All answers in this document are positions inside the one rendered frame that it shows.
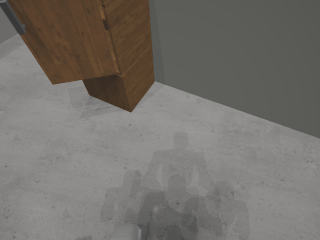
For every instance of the handle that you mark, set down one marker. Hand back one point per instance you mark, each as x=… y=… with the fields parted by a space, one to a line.
x=12 y=17

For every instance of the left robot thigh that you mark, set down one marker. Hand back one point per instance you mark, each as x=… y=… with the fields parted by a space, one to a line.
x=126 y=231

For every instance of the cupboard door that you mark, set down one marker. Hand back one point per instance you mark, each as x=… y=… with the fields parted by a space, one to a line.
x=66 y=37

